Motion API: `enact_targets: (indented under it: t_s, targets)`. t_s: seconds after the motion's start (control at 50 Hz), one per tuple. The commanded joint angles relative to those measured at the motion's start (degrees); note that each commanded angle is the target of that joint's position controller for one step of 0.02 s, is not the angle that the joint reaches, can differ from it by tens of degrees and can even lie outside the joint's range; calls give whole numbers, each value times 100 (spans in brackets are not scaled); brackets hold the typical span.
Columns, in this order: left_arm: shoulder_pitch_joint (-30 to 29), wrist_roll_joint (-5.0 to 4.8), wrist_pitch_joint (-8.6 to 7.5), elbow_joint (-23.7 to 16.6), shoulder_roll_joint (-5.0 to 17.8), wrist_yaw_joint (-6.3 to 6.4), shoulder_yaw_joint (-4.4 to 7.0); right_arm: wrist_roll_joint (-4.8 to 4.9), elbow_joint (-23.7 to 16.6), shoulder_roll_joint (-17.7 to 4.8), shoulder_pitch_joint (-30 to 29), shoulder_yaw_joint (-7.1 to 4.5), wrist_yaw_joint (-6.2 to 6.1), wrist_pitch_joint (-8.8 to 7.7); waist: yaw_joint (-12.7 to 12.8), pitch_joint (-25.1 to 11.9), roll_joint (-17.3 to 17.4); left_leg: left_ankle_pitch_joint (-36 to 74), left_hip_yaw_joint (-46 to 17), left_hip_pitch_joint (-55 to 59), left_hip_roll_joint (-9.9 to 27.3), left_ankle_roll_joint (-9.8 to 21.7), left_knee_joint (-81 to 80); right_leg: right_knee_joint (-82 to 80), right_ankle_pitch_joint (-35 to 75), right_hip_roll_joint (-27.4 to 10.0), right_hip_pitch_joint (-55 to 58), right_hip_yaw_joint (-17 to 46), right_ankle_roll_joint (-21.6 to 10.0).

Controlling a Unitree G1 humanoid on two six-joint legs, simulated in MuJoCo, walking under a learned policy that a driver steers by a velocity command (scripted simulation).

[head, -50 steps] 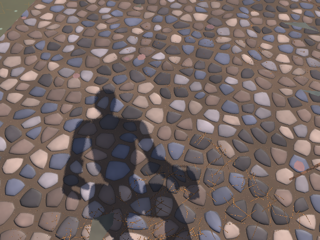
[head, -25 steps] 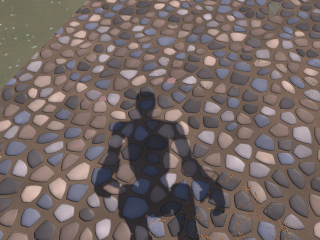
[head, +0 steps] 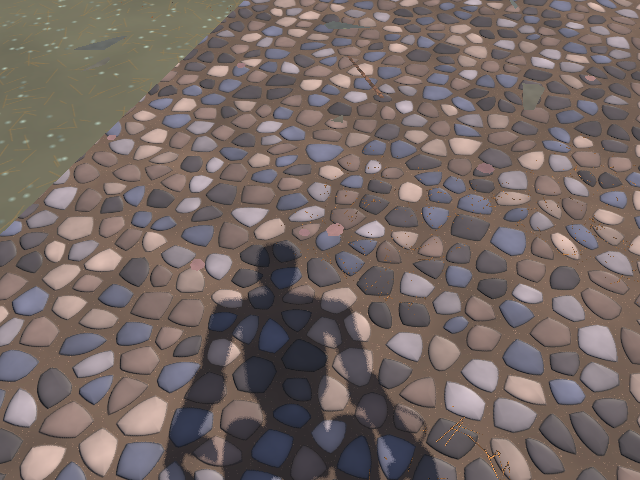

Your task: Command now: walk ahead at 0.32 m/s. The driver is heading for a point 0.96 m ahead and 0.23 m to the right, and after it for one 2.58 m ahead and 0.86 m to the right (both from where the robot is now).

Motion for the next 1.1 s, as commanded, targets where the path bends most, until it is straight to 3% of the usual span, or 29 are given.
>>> enact_targets:
  t_s: [0.02, 0.06, 0.08, 0.1, 0.12, 0.14, 0.16, 0.2, 0.28, 0.38, 0.44, 0.48, 0.5, 0.52, 0.54, 0.56, 0.58, 0.6, 0.62, 0.64, 0.68, 0.74, 0.78, 0.84, 0.92, 1.0, 1.06, 1.1]
  targets:
    - [-433, -45, -245, -451, 343, -34, 104, 29, -140, -886, -118, -223, 18, -158, 79, 886, 626, -958, -1365, -402, 1438, 983, -1117, -482, 152, -114, -372, -77, -51]
    - [559, -59, -289, -64, 331, 4, 166, 46, -177, -826, -343, -228, 36, -179, 520, 661, 305, -506, -816, -1394, 1021, 746, -343, -1261, 531, 171, 1462, -209, -42]
    - [1292, -10, -338, 140, 655, 77, 272, 9, -279, -604, -502, -165, 60, -225, 821, 458, -459, -195, -263, -2105, 591, 537, 932, -1863, -91, -496, 2403, 800, -168]
    - [1967, -12, -344, 274, 1325, 110, 435, 42, -528, -186, -583, -61, 119, -274, 938, 224, -1946, -919, 553, -3329, -197, 263, 2725, -2910, -1519, -1889, 3078, 3330, -687]
    - [1798, -21, -287, 331, 1060, 100, 358, -117, -567, -613, -715, -159, 136, -258, 682, 511, -1288, -1308, 151, -3662, -16, 367, 3705, -3001, -1551, -2254, 2596, 3902, -929]
    - [1210, -8, -293, 140, 776, 80, 277, -118, -534, -563, -778, -161, 191, -261, 383, 795, -548, -809, -51, -3725, 306, 446, 4067, -2917, -1421, -2069, 2165, 3384, -902]
    - [845, -7, -329, 29, 631, 67, 241, -70, -470, -448, -747, -129, 248, -287, 232, 839, -290, -326, -47, -3598, 476, 437, 4067, -2977, -931, -1823, 1892, 2859, -792]
    - [682, -42, -414, 22, 481, 97, 172, -111, -428, -393, -772, -121, 311, -274, 105, 741, -325, 246, 101, -3406, 646, 304, 3846, -3091, 281, -1449, 1819, 2021, -615]
    - [1272, -87, -489, 351, 381, 133, 100, -118, -548, -284, -1211, -92, 336, -165, 172, 614, -399, 620, 471, -3663, 595, 42, 3559, -2903, 2630, -1227, 2139, 1148, -651]
    - [1390, -67, -487, 495, 346, 152, 49, -45, -1010, -109, -2376, 29, 344, -148, 348, 881, -528, 1264, 826, -3263, 409, -51, 1961, -2975, 3316, -1020, 1754, 622, -658]
    - [1397, -63, -497, 589, 422, 168, 66, -19, -1151, -187, -2540, 24, 317, -150, 310, 926, -563, 1406, 893, -2774, 313, 146, 1382, -2942, 3754, -1191, 1841, 570, -641]
    - [1206, -59, -500, 603, 480, 186, 83, -20, -1118, -312, -2244, -37, 265, -180, 86, 781, -523, 1226, 885, -2295, 178, 359, 1197, -2513, 4848, -1284, 2074, 460, -558]
    - [1102, -50, -492, 600, 541, 200, 103, -28, -993, -404, -1808, -92, 225, -207, -113, 538, -540, 1023, 904, -1829, 35, 467, 1148, -1983, 5631, -1278, 2201, 380, -484]
    - [1012, -46, -463, 598, 578, 202, 117, -31, -744, -506, -1041, -165, 179, -247, -426, 144, -469, 970, 950, -1052, -131, 585, 927, -1082, 6023, -1182, 2197, 273, -404]
    - [989, -54, -438, 578, 558, 192, 107, -90, -439, -675, -116, -262, 120, -296, -775, -327, -320, 957, 781, 153, 2, 725, 699, 124, 5390, -968, 1637, 130, -310]
    - [1156, -59, -421, 430, 289, 172, 41, -225, -302, -1171, 796, -398, 64, -325, -941, -1031, 371, -5, -865, 1412, 1433, 994, 563, 1976, 3086, -603, 539, -109, -236]
    - [1821, -226, -399, 430, -222, 102, -9, -206, -326, -1439, 733, -450, 109, -274, -496, -1507, 1448, -651, -3816, 2314, 2686, 1819, -465, 3862, -1063, 492, -1281, 126, -79]
    - [1182, -95, -367, 369, 339, 126, 121, 11, -412, -1129, 51, -408, 149, -234, -381, -765, 474, -1367, -3570, 1594, 2327, 1589, -792, 4067, -536, 67, -1774, 684, -208]
    - [658, -79, -400, 199, 389, 89, 153, 58, -536, -750, -538, -302, 162, -256, -213, -36, 276, -1123, -2610, 700, 2127, 1404, -926, 3779, 110, -190, -1804, 622, -236]
    - [479, -76, -419, 176, 287, 76, 144, 29, -524, -496, -748, -233, 181, -313, -57, 258, 76, -324, -2014, 82, 1870, 1260, -1101, 3462, 428, -369, -1547, 599, -224]
    - [624, 49, -292, 241, 88, 22, 125, 30, -365, -210, -678, -132, 137, -405, 240, 326, 203, 632, -1168, -574, 1481, 1013, -1244, 2986, 577, -559, -957, 576, -103]
    - [391, 70, -145, 158, -2, -38, 130, 42, -169, -347, -220, -134, 111, -520, 310, 409, 206, 1253, -690, -669, 1333, 1033, -1402, 2606, 758, -620, -1100, 404, 58]
    - [-155, 70, -92, -35, 60, -57, 139, 43, -113, -448, 5, -142, 106, -521, 228, 591, 190, 1211, -539, -572, 1278, 1018, -1583, 2231, 1159, -715, -1578, 299, 167]
    - [-862, 9, -91, -272, 93, -76, 134, 40, -48, -424, 344, -110, 101, -497, 54, 718, 181, 1722, -258, -207, 1183, 900, -1639, 1491, 1718, -715, -2052, 169, 274]
    - [-1486, -70, -126, -467, -42, -96, 55, 6, 60, -368, 711, -73, 56, -522, -150, 764, 256, 2483, 315, 193, 1137, 663, -1583, 533, 2242, -449, -1941, 25, 181]
    - [-1957, -41, -164, -673, -48, -99, 21, -50, 194, -310, 998, -46, -40, -508, -262, 855, 270, 3444, 699, 966, 1343, 608, -1304, -90, 2082, -253, -1981, -216, -56]
    - [-1670, -12, -208, -654, 30, -71, 69, -63, 186, -481, 848, -76, -119, -493, -23, 603, 430, 5683, 1006, 1337, 1468, 510, -434, -358, 1400, 126, -1293, -556, -369]
    - [-667, 2, -245, -373, 238, -22, 190, -82, 127, -672, 701, -132, -144, -428, 401, 37, 562, 6714, 1140, 1376, 1513, 481, 1071, -536, 935, 490, -283, -690, -655]
Velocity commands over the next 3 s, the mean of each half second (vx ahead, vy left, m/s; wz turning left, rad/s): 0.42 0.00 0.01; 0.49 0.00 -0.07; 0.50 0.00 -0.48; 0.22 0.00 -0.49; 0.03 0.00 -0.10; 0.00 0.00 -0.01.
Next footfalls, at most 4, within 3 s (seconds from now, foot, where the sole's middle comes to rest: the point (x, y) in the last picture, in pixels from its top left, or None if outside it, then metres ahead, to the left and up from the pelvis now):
0.54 left None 0.42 0.07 -0.78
1.12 right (377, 411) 0.72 -0.09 -0.78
1.64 left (345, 292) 1.07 -0.03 -0.78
2.08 right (416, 336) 0.92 -0.21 -0.78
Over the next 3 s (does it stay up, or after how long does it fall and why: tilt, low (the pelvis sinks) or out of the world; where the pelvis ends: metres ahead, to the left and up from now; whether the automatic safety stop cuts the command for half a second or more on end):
stays up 0.94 -0.07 0.00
